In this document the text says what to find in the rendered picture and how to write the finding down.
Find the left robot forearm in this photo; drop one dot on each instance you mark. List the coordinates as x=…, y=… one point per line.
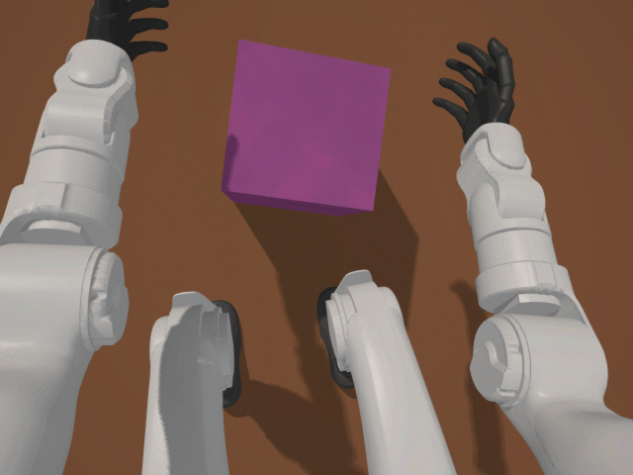
x=71, y=191

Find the robot left hand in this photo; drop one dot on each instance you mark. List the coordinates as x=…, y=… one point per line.
x=110, y=22

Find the robot shin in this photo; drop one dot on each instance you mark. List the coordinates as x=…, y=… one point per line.
x=363, y=276
x=183, y=299

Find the carton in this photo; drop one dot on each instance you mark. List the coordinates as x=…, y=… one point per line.
x=305, y=131

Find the left robot shin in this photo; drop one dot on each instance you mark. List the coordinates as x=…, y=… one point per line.
x=183, y=299

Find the right robot shin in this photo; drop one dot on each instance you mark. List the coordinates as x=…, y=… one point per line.
x=363, y=276

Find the right robot upper arm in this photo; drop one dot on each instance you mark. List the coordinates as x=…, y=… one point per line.
x=548, y=375

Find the right robot forearm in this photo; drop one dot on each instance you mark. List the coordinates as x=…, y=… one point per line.
x=519, y=272

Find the left robot upper arm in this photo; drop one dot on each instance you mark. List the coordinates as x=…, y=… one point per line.
x=58, y=304

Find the robot right hand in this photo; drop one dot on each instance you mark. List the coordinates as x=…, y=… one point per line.
x=493, y=101

